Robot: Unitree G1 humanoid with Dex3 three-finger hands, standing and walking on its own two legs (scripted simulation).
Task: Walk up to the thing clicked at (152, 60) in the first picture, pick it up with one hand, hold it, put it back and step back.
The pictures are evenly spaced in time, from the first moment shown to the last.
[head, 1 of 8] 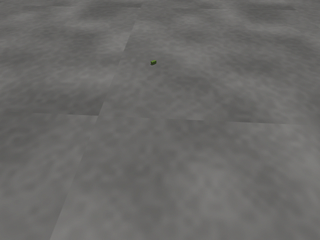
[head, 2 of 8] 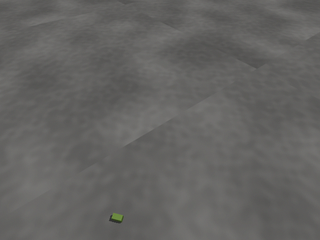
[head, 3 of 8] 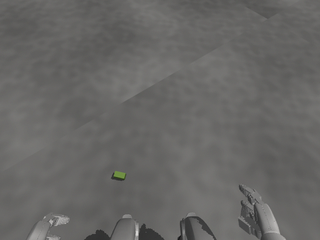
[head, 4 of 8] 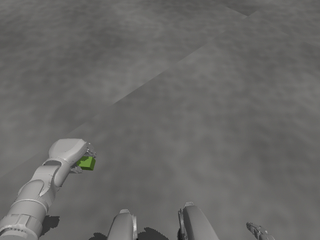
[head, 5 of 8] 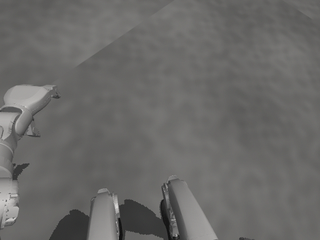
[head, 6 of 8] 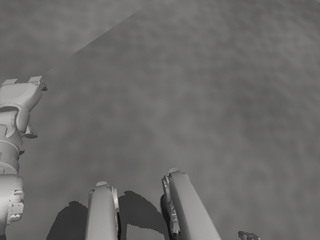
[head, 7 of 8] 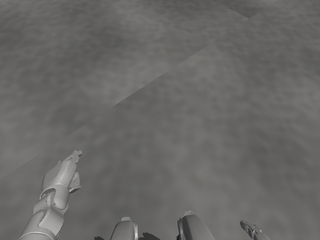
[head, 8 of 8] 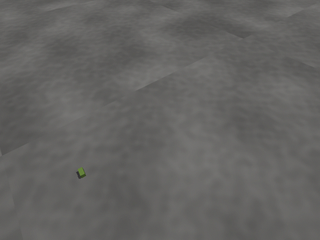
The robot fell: no
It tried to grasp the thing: yes
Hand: left
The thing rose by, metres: 0.69
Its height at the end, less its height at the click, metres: +0.00
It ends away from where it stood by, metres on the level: 0.52
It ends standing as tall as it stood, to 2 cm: yes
